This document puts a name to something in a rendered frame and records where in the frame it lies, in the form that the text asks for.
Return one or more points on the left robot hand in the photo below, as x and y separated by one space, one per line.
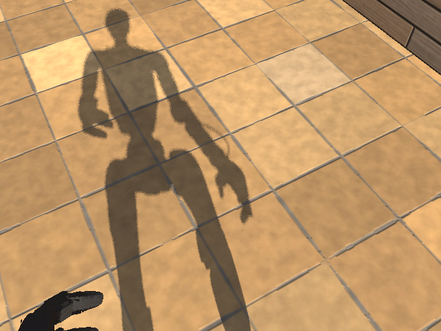
58 308

